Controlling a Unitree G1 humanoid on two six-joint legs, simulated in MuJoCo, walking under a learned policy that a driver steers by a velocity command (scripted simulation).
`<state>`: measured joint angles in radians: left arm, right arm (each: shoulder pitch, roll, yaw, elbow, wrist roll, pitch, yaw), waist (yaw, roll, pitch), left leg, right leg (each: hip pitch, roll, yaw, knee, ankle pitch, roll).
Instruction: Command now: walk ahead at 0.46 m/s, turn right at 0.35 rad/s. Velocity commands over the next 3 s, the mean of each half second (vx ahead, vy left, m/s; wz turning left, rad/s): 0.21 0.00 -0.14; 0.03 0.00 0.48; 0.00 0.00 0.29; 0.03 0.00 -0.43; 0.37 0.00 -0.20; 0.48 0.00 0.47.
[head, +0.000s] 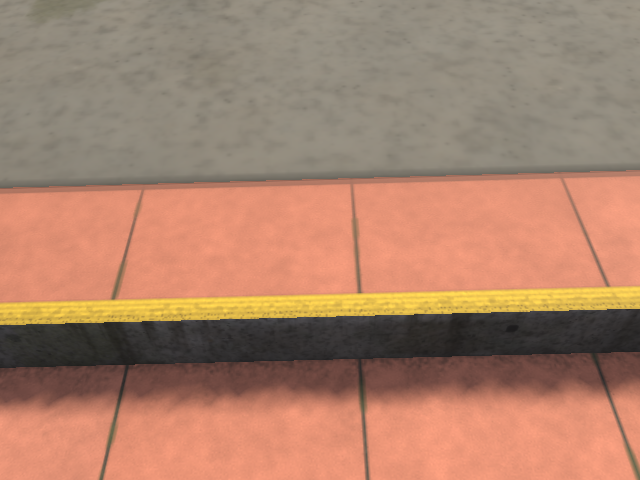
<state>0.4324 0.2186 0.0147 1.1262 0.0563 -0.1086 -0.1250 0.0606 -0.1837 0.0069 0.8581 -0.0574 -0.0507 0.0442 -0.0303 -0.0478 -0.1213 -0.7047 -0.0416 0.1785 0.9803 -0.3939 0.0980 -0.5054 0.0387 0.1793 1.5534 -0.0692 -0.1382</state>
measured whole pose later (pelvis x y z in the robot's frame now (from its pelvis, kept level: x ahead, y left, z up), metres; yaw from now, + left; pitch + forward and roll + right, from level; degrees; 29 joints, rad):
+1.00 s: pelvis +0.32 -0.05 +0.20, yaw +14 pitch +2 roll -2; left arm 0.02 0.26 0.06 0.81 0.02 -0.12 0.05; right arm 0.16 -0.27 -0.08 0.82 -0.01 -0.14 0.02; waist -0.03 -0.01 -0.02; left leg -0.43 -0.04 -0.04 0.61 -0.22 0.07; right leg -0.61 -0.03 0.02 1.17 -0.40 0.05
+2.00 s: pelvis +0.39 -0.04 +0.22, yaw +5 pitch +4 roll -1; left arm 0.19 0.29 0.06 0.70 0.05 -0.08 -0.02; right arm 0.23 -0.22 -0.03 0.62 -0.04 -0.11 -0.05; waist -0.01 -0.01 -0.02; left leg -0.24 0.00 0.07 0.39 -0.22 0.05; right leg -0.55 0.05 0.11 1.16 -0.39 0.04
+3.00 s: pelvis +0.87 -0.16 +0.36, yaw +15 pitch +4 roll +0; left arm 0.39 0.15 -0.04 1.04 0.10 -0.14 -0.03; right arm -0.06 -0.20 -0.02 0.86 -0.02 -0.09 0.13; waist 0.05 -0.01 -0.08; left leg -0.84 0.06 0.01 0.97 0.03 0.11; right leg 0.05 -0.03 -0.36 0.25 -0.35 0.00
